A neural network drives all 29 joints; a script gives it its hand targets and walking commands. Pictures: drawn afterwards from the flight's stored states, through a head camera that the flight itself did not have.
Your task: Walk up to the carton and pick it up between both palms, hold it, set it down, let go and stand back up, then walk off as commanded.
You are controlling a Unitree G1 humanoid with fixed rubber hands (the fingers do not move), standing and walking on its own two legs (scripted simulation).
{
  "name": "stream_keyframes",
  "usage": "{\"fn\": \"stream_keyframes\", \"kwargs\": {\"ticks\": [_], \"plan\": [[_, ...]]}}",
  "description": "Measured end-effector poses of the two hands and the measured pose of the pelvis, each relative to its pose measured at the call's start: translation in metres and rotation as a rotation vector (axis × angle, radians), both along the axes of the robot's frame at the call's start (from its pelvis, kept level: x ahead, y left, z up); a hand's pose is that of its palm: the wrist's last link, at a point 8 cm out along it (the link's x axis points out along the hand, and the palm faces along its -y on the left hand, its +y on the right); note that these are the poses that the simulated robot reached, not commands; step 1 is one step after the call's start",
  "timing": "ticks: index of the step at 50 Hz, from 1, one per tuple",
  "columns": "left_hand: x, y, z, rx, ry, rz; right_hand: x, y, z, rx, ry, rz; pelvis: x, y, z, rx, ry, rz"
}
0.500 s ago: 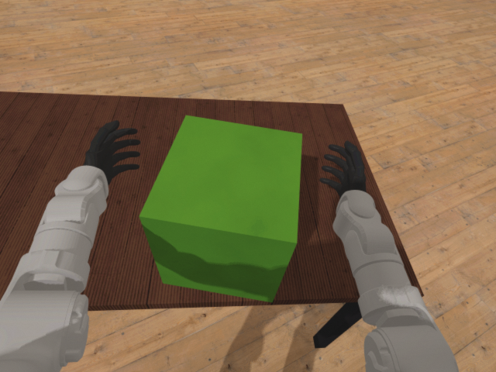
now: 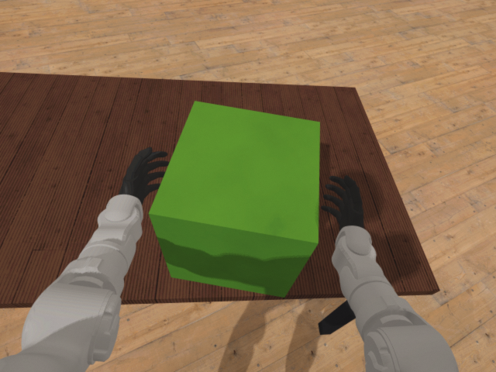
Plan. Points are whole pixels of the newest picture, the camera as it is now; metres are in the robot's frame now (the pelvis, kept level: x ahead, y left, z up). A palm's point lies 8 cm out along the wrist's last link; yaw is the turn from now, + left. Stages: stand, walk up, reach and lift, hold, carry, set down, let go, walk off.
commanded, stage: reach and lift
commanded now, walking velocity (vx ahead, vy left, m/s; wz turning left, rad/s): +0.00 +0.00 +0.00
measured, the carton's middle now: (241, 203) +0.41 -0.01 -0.01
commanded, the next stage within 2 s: none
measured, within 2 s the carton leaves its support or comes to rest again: neither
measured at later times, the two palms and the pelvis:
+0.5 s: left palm (151, 184) +0.41 +0.14 +0.05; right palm (339, 214) +0.36 -0.18 +0.03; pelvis -0.02 +0.00 -0.01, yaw +0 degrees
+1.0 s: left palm (152, 186) +0.41 +0.14 +0.04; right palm (336, 216) +0.36 -0.18 +0.03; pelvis -0.01 -0.01 +0.00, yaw +0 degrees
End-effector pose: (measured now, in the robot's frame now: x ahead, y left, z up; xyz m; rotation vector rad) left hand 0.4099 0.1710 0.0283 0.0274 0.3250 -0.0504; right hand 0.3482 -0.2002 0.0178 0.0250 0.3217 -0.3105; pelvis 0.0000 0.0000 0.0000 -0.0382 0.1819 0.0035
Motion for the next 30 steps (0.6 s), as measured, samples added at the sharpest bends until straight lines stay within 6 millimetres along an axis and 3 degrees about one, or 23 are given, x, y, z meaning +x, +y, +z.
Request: {"fn": "stream_keyframes", "kwargs": {"ticks": [5,18,30], "plan": [[-0.007,0.002,-0.011,0.028,-0.010,0.012,-0.002,0.001,-0.006,0.011,-0.019,-0.001,-0.004,0.001,-0.004,-0.003,0.051,-0.002],[0.005,-0.023,0.022,0.032,-0.104,-0.028,0.009,0.009,0.015,-0.010,-0.066,0.050,-0.015,0.000,-0.009,-0.001,0.070,-0.003],[0.004,-0.032,0.016,-0.035,-0.081,-0.013,0.009,0.022,0.011,-0.030,-0.067,0.045,-0.015,0.000,-0.009,-0.001,0.069,-0.003]]}}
